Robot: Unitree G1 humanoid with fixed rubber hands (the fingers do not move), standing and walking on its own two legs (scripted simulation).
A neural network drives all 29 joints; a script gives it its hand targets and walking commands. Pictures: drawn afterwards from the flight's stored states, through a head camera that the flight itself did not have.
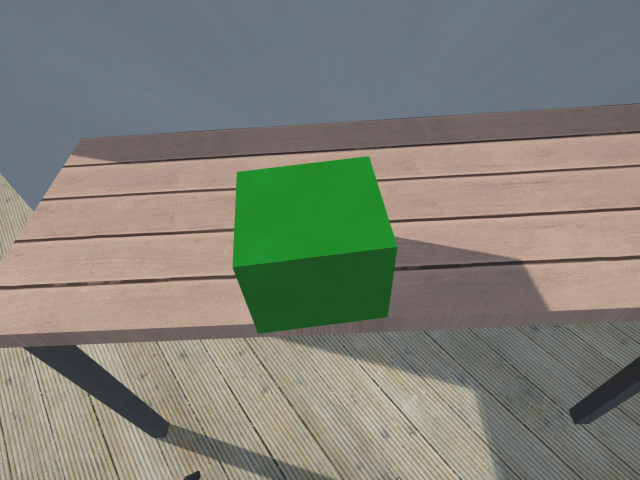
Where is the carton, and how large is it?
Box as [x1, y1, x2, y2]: [233, 156, 396, 333]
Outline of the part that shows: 368,156 237,172 233,269 258,333 387,316 396,253 396,244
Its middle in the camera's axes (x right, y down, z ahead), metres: -0.01 +0.00 +0.57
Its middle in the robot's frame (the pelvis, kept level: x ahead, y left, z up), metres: +0.44 +0.02 +0.04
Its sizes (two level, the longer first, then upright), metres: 0.194 0.175 0.164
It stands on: a table, 0.71 m high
